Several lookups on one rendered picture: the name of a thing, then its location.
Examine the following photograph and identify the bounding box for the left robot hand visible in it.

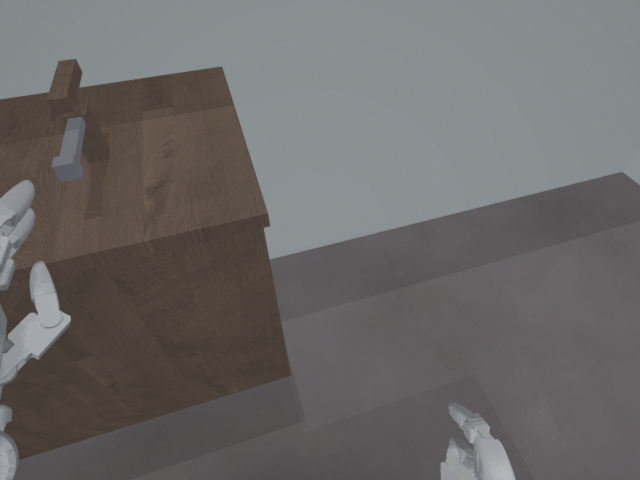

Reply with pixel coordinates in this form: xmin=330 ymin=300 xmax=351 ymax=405
xmin=0 ymin=180 xmax=71 ymax=400

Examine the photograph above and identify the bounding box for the counter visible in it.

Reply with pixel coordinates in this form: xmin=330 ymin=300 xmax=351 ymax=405
xmin=0 ymin=59 xmax=291 ymax=460

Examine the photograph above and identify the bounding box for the right robot hand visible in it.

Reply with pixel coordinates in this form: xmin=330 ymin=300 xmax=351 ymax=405
xmin=441 ymin=402 xmax=516 ymax=480

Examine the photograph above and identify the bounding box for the tap lever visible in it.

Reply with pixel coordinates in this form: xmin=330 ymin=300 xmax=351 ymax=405
xmin=51 ymin=117 xmax=86 ymax=182

